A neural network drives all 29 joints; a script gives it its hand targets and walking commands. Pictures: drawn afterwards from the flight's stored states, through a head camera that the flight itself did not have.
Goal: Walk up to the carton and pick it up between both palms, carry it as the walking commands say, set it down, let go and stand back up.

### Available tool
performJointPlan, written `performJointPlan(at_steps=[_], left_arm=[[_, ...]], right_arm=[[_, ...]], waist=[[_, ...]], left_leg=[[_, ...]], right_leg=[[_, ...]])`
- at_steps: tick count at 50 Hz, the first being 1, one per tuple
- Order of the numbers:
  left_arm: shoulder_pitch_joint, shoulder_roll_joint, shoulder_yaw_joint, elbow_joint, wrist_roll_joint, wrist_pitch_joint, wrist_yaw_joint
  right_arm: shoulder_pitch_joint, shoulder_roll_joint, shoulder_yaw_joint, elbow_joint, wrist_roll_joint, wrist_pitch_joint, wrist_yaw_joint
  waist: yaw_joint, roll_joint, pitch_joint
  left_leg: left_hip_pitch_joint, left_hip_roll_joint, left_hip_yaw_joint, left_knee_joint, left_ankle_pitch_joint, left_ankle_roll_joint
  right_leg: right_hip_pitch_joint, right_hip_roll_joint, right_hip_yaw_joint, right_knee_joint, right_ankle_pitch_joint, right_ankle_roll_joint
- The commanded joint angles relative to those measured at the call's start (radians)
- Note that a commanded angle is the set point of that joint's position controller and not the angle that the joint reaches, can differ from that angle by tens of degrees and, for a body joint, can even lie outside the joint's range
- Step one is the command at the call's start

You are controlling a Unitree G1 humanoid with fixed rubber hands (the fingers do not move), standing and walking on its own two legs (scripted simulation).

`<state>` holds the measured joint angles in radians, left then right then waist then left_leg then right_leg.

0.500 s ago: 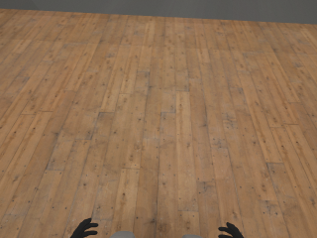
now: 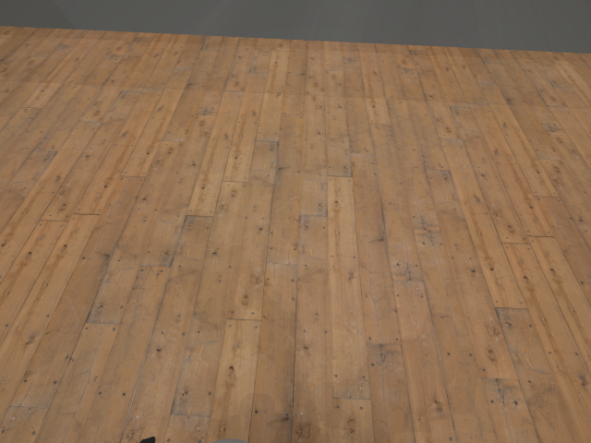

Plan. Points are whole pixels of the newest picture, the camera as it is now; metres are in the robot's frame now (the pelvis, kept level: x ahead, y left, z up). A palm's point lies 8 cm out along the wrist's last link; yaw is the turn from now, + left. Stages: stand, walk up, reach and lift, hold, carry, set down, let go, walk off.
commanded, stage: stand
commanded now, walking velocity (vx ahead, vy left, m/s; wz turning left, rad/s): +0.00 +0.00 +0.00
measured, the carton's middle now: out of the picture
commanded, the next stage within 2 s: walk up in 1.48 s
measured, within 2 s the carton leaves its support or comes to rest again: neither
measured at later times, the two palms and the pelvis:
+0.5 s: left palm out of the picture +0.00 +0.21 -0.14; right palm out of the picture +0.00 -0.21 -0.14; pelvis +0.01 +0.00 +0.01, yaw +0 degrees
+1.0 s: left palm out of the picture -0.02 +0.20 -0.14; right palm out of the picture -0.03 -0.20 -0.14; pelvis +0.00 +0.00 +0.01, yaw -1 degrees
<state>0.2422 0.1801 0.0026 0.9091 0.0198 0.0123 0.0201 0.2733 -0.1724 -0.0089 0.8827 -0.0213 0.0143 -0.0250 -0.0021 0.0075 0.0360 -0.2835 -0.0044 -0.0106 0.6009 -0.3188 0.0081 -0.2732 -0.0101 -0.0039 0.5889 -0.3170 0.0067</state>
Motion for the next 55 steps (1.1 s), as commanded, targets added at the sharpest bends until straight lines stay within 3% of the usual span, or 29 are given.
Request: performJointPlan(at_steps=[1,24,55], left_arm=[[0.029,0.104,0.029,-0.016,-0.001,-0.023,0.007],[0.096,0.031,0.005,0.211,-0.008,-0.024,0.021],[0.127,-0.002,-0.003,0.251,-0.008,-0.020,0.024]], right_arm=[[0.035,-0.094,-0.027,-0.020,0.002,-0.025,-0.008],[0.090,-0.035,-0.006,0.201,0.009,-0.032,-0.016],[0.125,-0.018,0.001,0.242,0.009,-0.026,-0.018]], waist=[[0.002,-0.004,-0.031],[-0.001,-0.001,0.033],[0.001,-0.009,0.059]], left_leg=[[0.010,0.065,-0.077,-0.140,0.158,0.047],[0.070,0.074,-0.063,-0.210,0.200,0.035],[0.051,0.074,-0.062,-0.234,0.143,0.029]], right_leg=[[0.040,-0.053,0.063,-0.122,0.164,-0.049],[0.068,-0.066,0.070,-0.186,0.213,-0.040],[0.049,-0.066,0.075,-0.216,0.154,-0.036]])
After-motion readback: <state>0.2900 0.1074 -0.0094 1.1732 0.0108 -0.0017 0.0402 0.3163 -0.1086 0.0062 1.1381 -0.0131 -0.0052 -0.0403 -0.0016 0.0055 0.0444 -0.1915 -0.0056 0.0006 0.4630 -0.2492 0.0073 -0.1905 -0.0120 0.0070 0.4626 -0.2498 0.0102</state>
